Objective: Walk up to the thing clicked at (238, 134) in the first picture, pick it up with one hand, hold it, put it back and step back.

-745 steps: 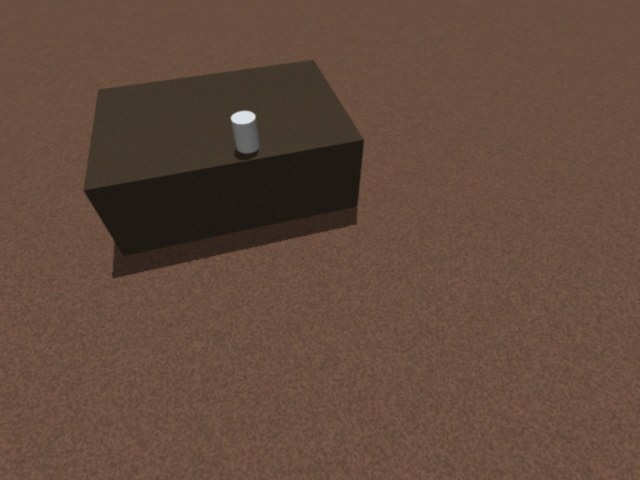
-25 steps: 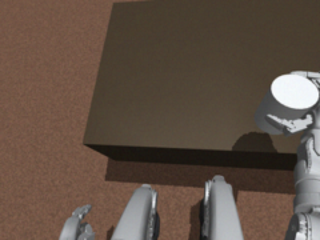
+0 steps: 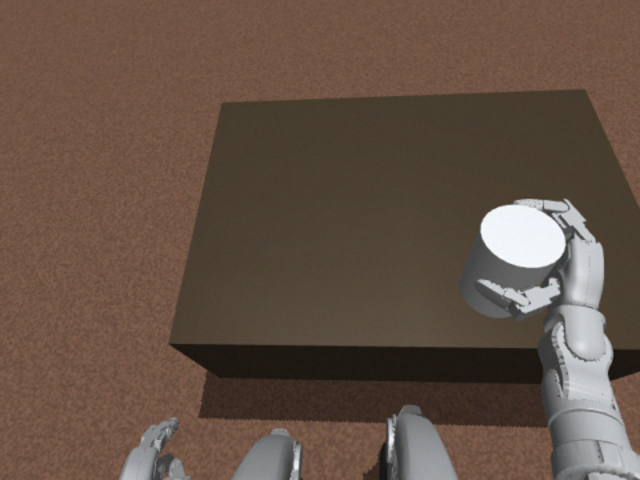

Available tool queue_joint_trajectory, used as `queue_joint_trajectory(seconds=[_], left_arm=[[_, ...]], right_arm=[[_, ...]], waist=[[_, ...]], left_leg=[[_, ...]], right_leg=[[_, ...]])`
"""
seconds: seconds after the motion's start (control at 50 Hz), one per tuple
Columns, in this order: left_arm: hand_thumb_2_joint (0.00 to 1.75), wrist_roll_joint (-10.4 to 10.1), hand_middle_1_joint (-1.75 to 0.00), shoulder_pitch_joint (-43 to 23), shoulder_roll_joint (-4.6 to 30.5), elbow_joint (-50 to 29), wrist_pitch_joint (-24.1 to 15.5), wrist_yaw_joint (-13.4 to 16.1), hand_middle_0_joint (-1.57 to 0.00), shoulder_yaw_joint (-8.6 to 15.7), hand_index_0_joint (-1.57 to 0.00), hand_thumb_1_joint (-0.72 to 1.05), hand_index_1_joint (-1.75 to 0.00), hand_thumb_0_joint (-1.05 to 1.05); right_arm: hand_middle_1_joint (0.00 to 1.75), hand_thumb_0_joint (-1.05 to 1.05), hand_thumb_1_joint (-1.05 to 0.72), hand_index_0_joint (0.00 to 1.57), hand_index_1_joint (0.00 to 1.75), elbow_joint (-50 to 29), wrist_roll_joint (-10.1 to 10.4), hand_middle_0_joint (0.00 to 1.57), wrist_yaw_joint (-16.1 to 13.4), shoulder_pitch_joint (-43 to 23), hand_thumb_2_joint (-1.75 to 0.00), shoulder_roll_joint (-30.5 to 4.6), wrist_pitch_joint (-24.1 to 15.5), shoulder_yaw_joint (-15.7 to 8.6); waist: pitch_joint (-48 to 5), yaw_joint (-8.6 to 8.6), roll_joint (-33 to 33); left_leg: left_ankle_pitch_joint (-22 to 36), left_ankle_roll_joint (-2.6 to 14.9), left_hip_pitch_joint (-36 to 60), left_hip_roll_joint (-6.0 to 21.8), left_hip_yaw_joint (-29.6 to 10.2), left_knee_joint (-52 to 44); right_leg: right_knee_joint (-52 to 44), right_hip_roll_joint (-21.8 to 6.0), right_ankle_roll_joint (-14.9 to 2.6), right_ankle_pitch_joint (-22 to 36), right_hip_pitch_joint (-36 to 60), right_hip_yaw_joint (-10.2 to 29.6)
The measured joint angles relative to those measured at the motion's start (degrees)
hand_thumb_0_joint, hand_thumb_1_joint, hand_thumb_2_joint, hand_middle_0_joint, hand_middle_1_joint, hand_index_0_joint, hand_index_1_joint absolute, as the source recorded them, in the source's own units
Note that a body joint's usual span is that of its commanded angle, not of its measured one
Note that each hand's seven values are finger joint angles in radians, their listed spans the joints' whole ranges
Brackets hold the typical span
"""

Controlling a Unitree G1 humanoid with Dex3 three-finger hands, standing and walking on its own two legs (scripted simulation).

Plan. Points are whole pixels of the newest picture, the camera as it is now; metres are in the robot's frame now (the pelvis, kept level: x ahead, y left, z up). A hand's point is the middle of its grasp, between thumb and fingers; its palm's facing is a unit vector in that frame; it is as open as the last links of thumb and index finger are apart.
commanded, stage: lift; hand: right
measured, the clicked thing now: (505, 264) +0.38 -0.21 +0.00
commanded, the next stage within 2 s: hold in 0.78 s
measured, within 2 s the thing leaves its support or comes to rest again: neither
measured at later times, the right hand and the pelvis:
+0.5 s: hand (509, 244) +0.37 -0.19 +0.06, palm faces +0.22 +0.97 -0.01, open 12.1 cm; pelvis +0.02 +0.00 +0.04, yaw +0 degrees
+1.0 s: hand (501, 242) +0.36 -0.18 +0.08, palm faces +0.22 +0.97 +0.00, open 12.1 cm; pelvis +0.03 +0.00 +0.05, yaw -1 degrees
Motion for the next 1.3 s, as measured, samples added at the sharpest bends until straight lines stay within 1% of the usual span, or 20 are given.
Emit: queue_joint_trajectory(seconds=[0.26, 0.56, 0.92, 1.1, 1.3], left_arm=[[0.89, -0.01, -0.30, 1.33, -0.77, 0.26, 0.52, 0.51, -0.19, -0.15, -0.20, 0.90, -0.30, 0.01], [0.89, -0.31, -0.30, 1.91, -0.72, 0.29, 1.49, 0.32, -0.19, 0.20, -0.20, 0.91, -0.30, 0.01], [0.89, -0.62, -0.31, 1.44, -0.31, -0.15, 2.45, -0.50, -0.20, 0.76, -0.20, 0.91, -0.31, 0.01], [0.90, -0.70, -0.31, 1.05, -0.26, -0.33, 2.70, -0.65, -0.20, 0.87, -0.21, 0.91, -0.31, 0.01], [0.90, -0.85, -0.31, 1.11, -0.43, -0.56, 2.92, -0.87, -0.20, 0.43, -0.21, 0.91, -0.31, 0.01]], right_arm=[[1.05, 0.00, 0.61, 0.58, 1.02, -2.82, -0.36, 0.59, -2.12, 4.13, -1.03, 2.51, -0.24, 2.68], [1.05, 0.00, 0.61, 0.58, 1.02, -4.20, -0.74, 0.59, -3.85, 5.63, -1.03, 3.91, 0.17, 4.96], [1.05, 0.00, 0.61, 0.58, 1.02, -4.44, -0.88, 0.59, -5.16, 7.26, -1.03, 5.26, 0.64, 7.09], [1.05, 0.00, 0.61, 0.58, 1.02, -5.32, -1.05, 0.59, -5.80, 8.06, -1.03, 5.40, 0.57, 8.00], [1.05, 0.00, 0.61, 0.58, 1.02, -5.71, -1.15, 0.59, -6.16, 8.94, -1.03, 5.80, 0.97, 8.68]], waist=[[2.11, -0.21, 0.25], [3.21, -0.44, 0.34], [3.90, -1.11, 0.57], [4.44, -1.26, 0.66], [4.58, -1.48, 0.70]], left_leg=[[2.25, -0.10, 8.86, 0.48, -0.88, -7.27], [3.57, -0.11, 15.88, 0.91, -1.71, -12.72], [4.75, -0.02, 20.78, 1.13, -1.87, -16.60], [5.31, -0.04, 22.38, 1.30, -2.01, -17.82], [5.85, -0.07, 23.91, 1.47, -2.18, -19.07]], right_leg=[[-7.31, 0.41, 0.01, 1.80, 9.41, -1.19], [-12.83, 0.78, 0.12, 2.77, 16.91, -2.26], [-16.78, 1.03, 0.27, 3.86, 21.99, -2.56], [-18.19, 1.21, 0.26, 4.47, 23.74, -2.75], [-19.65, 1.38, 0.24, 5.05, 25.45, -2.98]])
